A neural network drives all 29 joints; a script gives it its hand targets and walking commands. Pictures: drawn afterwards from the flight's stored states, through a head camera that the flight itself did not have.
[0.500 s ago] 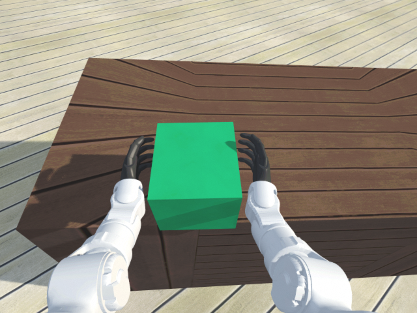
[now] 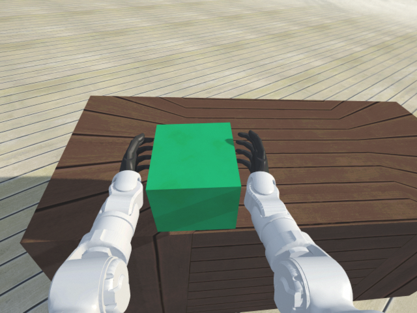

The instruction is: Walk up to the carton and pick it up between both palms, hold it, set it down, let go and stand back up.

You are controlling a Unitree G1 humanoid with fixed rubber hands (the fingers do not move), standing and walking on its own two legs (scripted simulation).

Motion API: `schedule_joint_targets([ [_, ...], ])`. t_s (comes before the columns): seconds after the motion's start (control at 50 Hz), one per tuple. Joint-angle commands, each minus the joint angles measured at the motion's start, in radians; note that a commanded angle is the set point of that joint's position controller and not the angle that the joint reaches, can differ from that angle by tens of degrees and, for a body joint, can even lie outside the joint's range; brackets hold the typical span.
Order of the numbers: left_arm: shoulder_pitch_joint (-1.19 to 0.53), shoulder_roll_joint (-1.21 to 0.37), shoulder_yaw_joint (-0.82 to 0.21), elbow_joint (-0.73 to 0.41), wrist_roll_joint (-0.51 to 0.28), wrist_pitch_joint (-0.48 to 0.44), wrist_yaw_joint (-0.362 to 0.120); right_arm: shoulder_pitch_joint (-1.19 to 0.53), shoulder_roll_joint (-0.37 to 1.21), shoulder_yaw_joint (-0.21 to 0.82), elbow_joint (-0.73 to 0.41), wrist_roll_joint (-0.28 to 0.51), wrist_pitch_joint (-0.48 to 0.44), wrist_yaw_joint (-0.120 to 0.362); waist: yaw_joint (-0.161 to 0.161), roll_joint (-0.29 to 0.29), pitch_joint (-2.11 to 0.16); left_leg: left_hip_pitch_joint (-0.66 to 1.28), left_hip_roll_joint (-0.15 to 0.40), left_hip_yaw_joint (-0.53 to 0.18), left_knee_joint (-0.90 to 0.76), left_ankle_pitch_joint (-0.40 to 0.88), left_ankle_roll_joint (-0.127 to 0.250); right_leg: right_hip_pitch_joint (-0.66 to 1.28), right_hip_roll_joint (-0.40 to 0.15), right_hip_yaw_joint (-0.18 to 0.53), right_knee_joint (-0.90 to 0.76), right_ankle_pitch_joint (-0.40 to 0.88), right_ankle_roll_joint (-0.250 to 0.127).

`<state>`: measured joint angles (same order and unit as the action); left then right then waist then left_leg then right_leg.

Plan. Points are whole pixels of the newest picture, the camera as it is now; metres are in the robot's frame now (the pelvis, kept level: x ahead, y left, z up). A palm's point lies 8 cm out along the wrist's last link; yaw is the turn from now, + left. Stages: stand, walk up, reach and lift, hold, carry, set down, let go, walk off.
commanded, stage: reach and lift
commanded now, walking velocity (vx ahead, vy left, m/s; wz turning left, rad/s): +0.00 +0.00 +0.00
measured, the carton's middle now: (195, 175) +0.42 +0.02 +0.07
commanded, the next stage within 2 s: hold in 1.32 s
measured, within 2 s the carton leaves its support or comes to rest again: neither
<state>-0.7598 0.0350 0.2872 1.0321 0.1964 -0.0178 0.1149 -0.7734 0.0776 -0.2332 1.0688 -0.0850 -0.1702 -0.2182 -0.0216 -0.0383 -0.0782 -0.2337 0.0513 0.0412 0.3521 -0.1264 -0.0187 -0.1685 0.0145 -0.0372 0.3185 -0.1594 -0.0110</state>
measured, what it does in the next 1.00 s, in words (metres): stands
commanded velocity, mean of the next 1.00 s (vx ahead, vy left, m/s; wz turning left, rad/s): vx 0.00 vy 0.00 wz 0.00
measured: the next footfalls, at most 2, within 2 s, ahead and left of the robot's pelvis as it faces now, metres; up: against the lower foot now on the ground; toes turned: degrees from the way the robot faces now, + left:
none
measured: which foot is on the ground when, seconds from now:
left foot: down 0.00-1.00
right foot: down 0.00-1.00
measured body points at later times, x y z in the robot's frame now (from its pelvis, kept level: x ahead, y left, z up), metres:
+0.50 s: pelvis +0.00 +0.01 +0.00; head -0.04 +0.04 +0.45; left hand +0.38 +0.17 +0.14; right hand +0.39 -0.10 +0.15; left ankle +0.04 +0.13 -0.75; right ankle +0.01 -0.11 -0.75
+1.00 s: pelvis +0.00 +0.00 +0.00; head -0.02 +0.04 +0.45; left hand +0.38 +0.16 +0.15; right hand +0.39 -0.11 +0.16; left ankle +0.04 +0.13 -0.75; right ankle +0.01 -0.11 -0.75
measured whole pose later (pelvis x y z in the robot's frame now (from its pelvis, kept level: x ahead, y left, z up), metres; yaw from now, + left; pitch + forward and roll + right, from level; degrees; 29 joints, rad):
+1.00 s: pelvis +0.00 +0.00 +0.00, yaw +3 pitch -10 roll -1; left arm -0.59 -0.08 0.27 0.21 0.42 0.60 0.01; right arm -0.66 0.07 -0.05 0.64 0.08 0.11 -0.20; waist -0.10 -0.09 0.11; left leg -0.02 0.03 0.00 0.34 -0.14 -0.02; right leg 0.07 0.00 -0.08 0.28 -0.18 0.00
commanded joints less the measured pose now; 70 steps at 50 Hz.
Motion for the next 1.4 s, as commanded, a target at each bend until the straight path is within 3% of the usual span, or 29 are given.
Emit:
schedule_joint_targets([
  [0.0, -0.806, -0.707, -0.270, -0.354, 0.032, -0.002, -0.171, -0.630, 0.620, 0.246, -0.157, -0.025, 0.056, 0.174, -0.010, 0.067, -0.372, 0.242, -0.046, 0.037, -0.047, 0.108, -0.004, 0.098, 0.012, -0.011, -0.075, 0.110, 0.027],
  [0.02, -0.807, -0.707, -0.270, -0.389, 0.036, 0.022, -0.171, -0.627, 0.623, 0.253, -0.158, -0.015, 0.069, 0.178, 0.002, 0.070, -0.372, 0.248, -0.050, 0.040, -0.054, 0.093, 0.002, 0.097, 0.009, -0.011, -0.076, 0.093, 0.030],
  [0.24, -0.660, -0.724, -0.359, -0.578, 0.045, 0.259, -0.199, -0.613, 0.575, 0.335, -0.298, 0.071, 0.129, 0.159, -0.027, 0.089, -0.367, 0.327, -0.062, 0.024, -0.027, 0.186, -0.003, 0.166, 0.011, -0.030, -0.073, 0.183, 0.048],
  [0.34, -0.515, -0.731, -0.395, -0.667, 0.055, 0.374, -0.233, -0.594, 0.519, 0.410, -0.457, 0.148, 0.165, 0.126, -0.048, 0.095, -0.296, 0.377, -0.068, -0.002, -0.007, 0.270, -0.014, 0.203, 0.022, -0.046, -0.071, 0.247, 0.057],
  [0.42, -0.491, -0.712, -0.430, -0.779, 0.041, 0.446, -0.251, -0.575, 0.493, 0.461, -0.553, 0.192, 0.205, 0.112, -0.073, 0.078, -0.237, 0.367, -0.075, -0.011, -0.008, 0.236, -0.010, 0.206, 0.024, -0.052, -0.071, 0.208, 0.061],
  [0.44, -0.471, -0.732, -0.447, -0.795, 0.036, 0.459, -0.251, -0.589, 0.487, 0.476, -0.598, 0.201, 0.204, 0.113, -0.066, 0.087, -0.238, 0.370, -0.072, -0.015, -0.012, 0.248, -0.014, 0.210, 0.026, -0.055, -0.072, 0.205, 0.059],
  [0.54, -0.512, -0.745, -0.519, -0.888, 0.010, 0.494, -0.245, -0.608, 0.470, 0.488, -0.684, 0.211, 0.215, 0.122, -0.096, 0.104, -0.254, 0.397, -0.061, -0.030, -0.015, 0.210, -0.021, 0.162, 0.027, -0.072, -0.071, 0.134, 0.044],
  [0.7, -0.452, -0.711, -0.444, -0.831, 0.060, 0.560, -0.256, -0.592, 0.418, 0.422, -0.654, 0.173, 0.238, 0.140, -0.082, 0.084, -0.178, 0.365, -0.050, -0.021, -0.062, 0.067, -0.004, 0.143, 0.021, -0.075, -0.085, 0.025, 0.039],
  [0.84, -0.447, -0.672, -0.398, -0.848, 0.083, 0.574, -0.274, -0.598, 0.426, 0.423, -0.669, 0.165, 0.221, 0.135, -0.078, 0.060, -0.214, 0.386, -0.066, 0.005, -0.048, 0.141, 0.005, 0.196, 0.021, -0.086, -0.085, 0.126, 0.053],
  [1.0, -0.401, -0.661, -0.464, -0.974, 0.075, 0.562, -0.274, -0.513, 0.437, 0.528, -0.755, 0.212, 0.208, 0.108, -0.095, 0.076, -0.313, 0.475, -0.074, -0.011, 0.014, 0.360, -0.011, 0.267, 0.020, -0.078, -0.067, 0.366, 0.066],
  [1.14, -0.402, -0.615, -0.434, -0.983, 0.091, 0.590, -0.295, -0.504, 0.419, 0.535, -0.751, 0.217, 0.232, 0.094, -0.094, 0.052, -0.177, 0.404, -0.079, -0.002, -0.028, 0.233, 0.008, 0.271, 0.007, -0.075, -0.071, 0.307, 0.071],
  [1.26, -0.416, -0.609, -0.440, -1.022, 0.091, 0.595, -0.299, -0.508, 0.413, 0.543, -0.776, 0.223, 0.224, 0.090, -0.087, 0.056, -0.197, 0.435, -0.073, 0.002, -0.022, 0.279, 0.010, 0.275, 0.011, -0.081, -0.067, 0.320, 0.065],
  [1.32, -0.401, -0.602, -0.430, -0.999, 0.088, 0.603, -0.304, -0.533, 0.409, 0.543, -0.790, 0.221, 0.224, 0.091, -0.082, 0.032, -0.179, 0.428, -0.075, 0.004, -0.034, 0.231, 0.019, 0.253, 0.010, -0.084, -0.082, 0.263, 0.066],
  [1.38, -0.417, -0.597, -0.424, -0.987, 0.088, 0.610, -0.302, -0.544, 0.396, 0.516, -0.771, 0.201, 0.222, 0.096, -0.086, 0.043, -0.164, 0.418, -0.068, 0.008, -0.048, 0.172, 0.021, 0.228, 0.006, -0.086, -0.092, 0.189, 0.057],
])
